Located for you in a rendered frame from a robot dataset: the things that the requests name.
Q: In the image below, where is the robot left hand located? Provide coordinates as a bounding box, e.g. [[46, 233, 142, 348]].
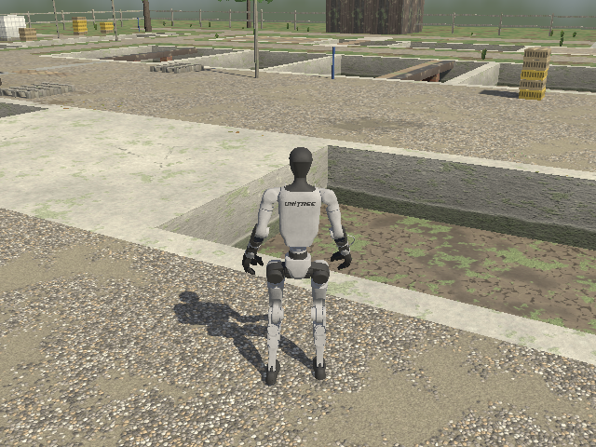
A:
[[242, 253, 264, 275]]

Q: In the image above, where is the right robot forearm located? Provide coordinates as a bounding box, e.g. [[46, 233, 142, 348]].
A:
[[334, 226, 350, 256]]

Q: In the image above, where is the right robot upper arm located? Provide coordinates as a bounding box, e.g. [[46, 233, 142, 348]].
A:
[[319, 188, 344, 239]]

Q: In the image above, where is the robot right hand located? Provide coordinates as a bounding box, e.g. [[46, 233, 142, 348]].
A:
[[331, 251, 352, 270]]

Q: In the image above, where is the robot right foot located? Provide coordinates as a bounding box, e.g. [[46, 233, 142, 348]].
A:
[[313, 356, 326, 380]]

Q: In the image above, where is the right robot shin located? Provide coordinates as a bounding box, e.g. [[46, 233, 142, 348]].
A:
[[313, 306, 326, 367]]

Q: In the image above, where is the left robot forearm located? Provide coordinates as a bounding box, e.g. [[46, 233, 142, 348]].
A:
[[245, 224, 264, 259]]

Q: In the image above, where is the left robot upper arm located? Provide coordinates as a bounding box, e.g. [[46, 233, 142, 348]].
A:
[[255, 187, 280, 238]]

